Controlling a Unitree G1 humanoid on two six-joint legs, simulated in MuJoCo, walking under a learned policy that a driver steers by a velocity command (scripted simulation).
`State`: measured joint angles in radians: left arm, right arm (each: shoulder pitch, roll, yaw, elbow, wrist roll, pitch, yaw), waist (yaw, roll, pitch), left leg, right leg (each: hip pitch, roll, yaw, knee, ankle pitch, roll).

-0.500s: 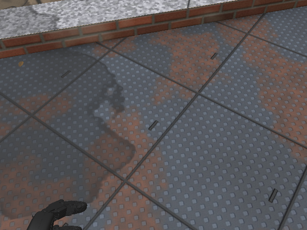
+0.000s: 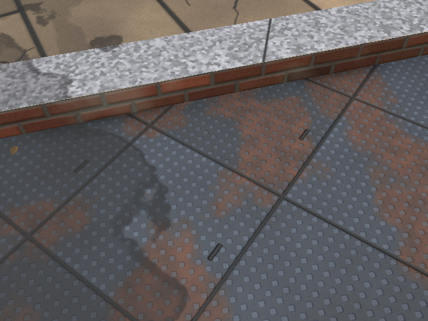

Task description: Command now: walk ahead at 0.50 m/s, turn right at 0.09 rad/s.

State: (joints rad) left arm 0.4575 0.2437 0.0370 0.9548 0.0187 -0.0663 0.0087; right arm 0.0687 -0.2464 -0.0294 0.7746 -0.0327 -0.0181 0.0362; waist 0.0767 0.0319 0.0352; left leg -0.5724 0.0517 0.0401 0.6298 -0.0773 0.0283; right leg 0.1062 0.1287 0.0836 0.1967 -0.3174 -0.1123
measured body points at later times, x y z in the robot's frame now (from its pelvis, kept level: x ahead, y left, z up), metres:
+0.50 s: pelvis +0.26 +0.02 +0.01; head +0.29 +0.01 +0.45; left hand +0.45 +0.24 -0.10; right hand +0.21 -0.23 -0.14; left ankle +0.16 +0.11 -0.73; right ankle +0.42 -0.11 -0.70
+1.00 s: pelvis +0.49 -0.01 +0.00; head +0.53 +0.00 +0.45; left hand +0.44 +0.25 -0.14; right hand +0.69 -0.20 -0.12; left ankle +0.60 +0.13 -0.70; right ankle +0.44 -0.09 -0.73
